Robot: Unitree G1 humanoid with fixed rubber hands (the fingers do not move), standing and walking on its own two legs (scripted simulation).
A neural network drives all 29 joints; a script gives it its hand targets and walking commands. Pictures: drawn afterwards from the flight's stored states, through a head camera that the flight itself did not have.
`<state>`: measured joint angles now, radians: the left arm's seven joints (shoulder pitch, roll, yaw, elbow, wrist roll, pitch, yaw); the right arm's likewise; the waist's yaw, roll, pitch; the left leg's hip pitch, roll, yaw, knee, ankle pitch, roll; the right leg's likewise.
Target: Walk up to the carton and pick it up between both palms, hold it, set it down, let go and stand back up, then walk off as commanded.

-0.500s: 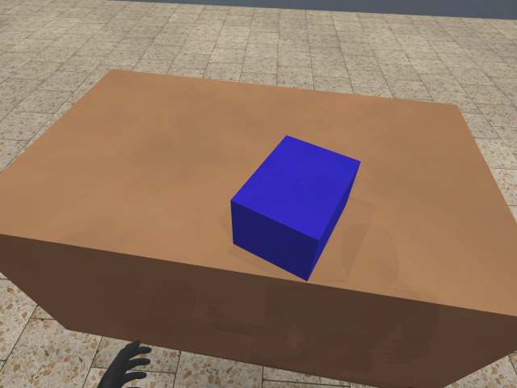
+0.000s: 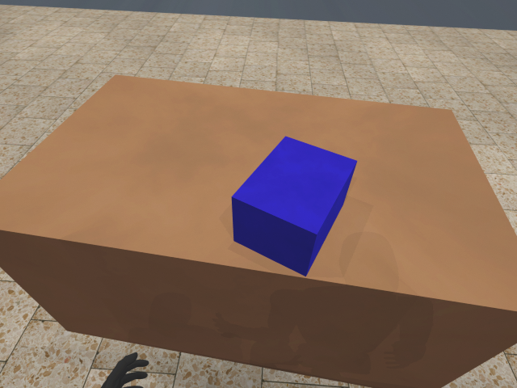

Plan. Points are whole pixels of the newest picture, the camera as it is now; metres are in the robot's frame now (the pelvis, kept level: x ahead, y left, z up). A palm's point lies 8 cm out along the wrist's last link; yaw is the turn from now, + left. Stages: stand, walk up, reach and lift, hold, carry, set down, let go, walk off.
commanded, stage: stand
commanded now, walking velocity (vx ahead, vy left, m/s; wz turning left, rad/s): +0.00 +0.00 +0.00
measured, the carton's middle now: (294, 201) +0.52 -0.06 -0.04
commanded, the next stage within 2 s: walk up in 0.62 s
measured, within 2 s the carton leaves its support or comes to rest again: neither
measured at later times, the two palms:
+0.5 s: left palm out of the picture +0.12 +0.24 -0.10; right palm out of the picture +0.07 -0.26 -0.12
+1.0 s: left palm out of the picture +0.12 +0.25 -0.10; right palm out of the picture +0.08 -0.26 -0.11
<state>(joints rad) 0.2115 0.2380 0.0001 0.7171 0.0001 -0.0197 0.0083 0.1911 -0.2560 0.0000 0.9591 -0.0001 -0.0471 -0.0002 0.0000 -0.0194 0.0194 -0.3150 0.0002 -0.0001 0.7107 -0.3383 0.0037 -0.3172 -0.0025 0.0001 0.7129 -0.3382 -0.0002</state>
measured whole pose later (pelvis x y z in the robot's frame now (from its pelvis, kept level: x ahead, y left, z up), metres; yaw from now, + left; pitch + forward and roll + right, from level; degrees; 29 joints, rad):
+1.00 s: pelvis +0.00 +0.00 +0.00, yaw +0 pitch -4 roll +0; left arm 0.21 0.25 0.00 0.77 0.00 -0.02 0.01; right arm 0.19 -0.26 0.00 0.97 0.00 -0.04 0.00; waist 0.00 -0.02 0.02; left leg -0.31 0.00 0.00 0.71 -0.33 0.00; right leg -0.32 0.00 0.00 0.71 -0.33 0.00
